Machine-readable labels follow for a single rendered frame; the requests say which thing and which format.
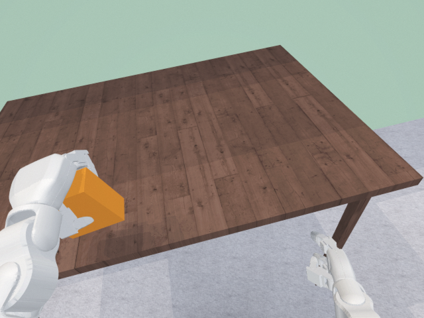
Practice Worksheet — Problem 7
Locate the robot left hand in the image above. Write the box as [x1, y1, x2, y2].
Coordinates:
[9, 150, 98, 239]

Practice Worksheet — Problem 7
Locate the table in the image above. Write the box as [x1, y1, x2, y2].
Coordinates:
[0, 45, 423, 285]

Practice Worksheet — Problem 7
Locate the right robot forearm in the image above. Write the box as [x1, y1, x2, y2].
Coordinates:
[333, 279, 380, 318]

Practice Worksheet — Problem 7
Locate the left robot forearm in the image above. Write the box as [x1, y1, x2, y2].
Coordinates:
[0, 203, 62, 318]

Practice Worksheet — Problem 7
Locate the robot right hand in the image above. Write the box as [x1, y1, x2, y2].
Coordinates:
[306, 231, 356, 291]

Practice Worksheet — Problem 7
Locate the sponge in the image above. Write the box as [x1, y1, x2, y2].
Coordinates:
[63, 167, 125, 239]

